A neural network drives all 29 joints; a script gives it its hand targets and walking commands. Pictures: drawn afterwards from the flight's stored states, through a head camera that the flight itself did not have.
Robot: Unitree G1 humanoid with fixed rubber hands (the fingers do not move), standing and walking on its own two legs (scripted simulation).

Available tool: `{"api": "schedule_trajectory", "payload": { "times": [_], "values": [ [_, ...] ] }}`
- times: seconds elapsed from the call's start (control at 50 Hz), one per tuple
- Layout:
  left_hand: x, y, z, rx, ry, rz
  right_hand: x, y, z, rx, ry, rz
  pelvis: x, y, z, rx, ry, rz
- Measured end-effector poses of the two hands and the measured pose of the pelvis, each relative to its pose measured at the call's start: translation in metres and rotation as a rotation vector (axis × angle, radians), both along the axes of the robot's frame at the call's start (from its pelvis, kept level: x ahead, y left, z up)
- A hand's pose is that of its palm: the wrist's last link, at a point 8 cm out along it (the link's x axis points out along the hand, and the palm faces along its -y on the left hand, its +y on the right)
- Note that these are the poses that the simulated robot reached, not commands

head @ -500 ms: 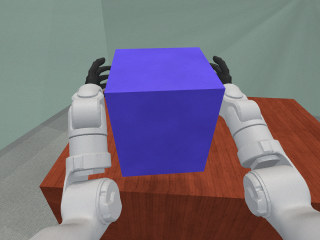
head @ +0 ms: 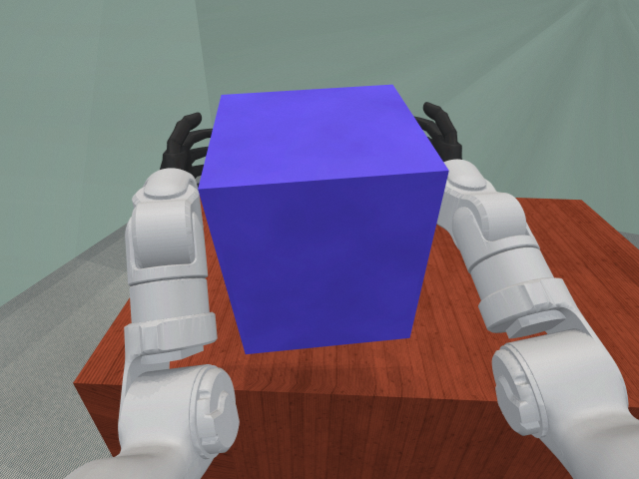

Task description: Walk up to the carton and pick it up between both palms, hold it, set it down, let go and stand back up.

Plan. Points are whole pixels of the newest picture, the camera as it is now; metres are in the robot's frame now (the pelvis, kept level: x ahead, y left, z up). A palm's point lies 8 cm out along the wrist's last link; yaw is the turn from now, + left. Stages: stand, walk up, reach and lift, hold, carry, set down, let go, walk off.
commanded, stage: hold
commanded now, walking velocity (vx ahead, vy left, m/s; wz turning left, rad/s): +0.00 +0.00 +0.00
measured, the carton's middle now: (318, 220) +0.36 +0.00 +0.23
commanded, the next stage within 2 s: none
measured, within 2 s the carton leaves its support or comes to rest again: neither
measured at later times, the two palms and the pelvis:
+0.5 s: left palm (180, 169) +0.36 +0.15 +0.30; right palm (445, 164) +0.36 -0.15 +0.30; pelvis -0.01 -0.01 +0.00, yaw +0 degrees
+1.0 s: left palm (185, 186) +0.36 +0.15 +0.28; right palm (446, 173) +0.36 -0.15 +0.29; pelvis +0.00 +0.00 +0.00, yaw +0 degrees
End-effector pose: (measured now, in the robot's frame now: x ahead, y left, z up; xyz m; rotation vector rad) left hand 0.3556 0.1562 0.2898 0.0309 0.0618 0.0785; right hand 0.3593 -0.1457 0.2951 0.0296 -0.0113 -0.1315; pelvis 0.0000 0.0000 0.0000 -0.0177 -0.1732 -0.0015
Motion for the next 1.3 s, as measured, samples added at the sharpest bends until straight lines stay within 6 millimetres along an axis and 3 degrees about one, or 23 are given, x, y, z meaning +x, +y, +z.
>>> {"api": "schedule_trajectory", "payload": {
  "times": [0.16,0.3,0.58,0.76,0.98,1.14,1.3],
  "values": [
    [-0.005,-0.003,-0.005,0.004,0.032,-0.001,-0.005,-0.003,-0.006,0.007,0.034,-0.002,-0.007,-0.001,0.000,0.003,0.006,0.000],
    [-0.008,-0.006,0.008,0.003,0.001,0.000,-0.008,-0.006,0.003,0.014,0.003,-0.004,-0.013,-0.003,0.000,0.004,0.013,-0.005],
    [0.004,0.000,0.017,-0.005,0.009,0.003,0.004,0.000,0.009,0.012,0.015,0.000,-0.008,-0.006,0.000,0.005,0.024,0.000],
    [0.009,0.004,0.002,-0.008,0.028,-0.010,0.008,0.003,0.003,-0.015,0.037,-0.006,0.002,-0.003,0.000,0.001,0.017,0.002],
    [0.003,-0.004,-0.008,0.013,0.024,-0.022,-0.002,-0.004,-0.005,0.004,0.037,-0.018,0.002,0.002,0.000,-0.001,0.011,0.000],
    [-0.008,-0.006,0.003,0.010,0.002,-0.005,-0.009,-0.006,0.001,0.022,0.016,-0.007,-0.007,0.001,0.000,0.003,0.012,-0.007],
    [-0.006,-0.005,0.012,0.007,0.027,0.007,-0.005,-0.004,0.004,0.019,0.043,0.003,-0.014,-0.004,0.000,0.009,0.027,-0.009]
  ]
}}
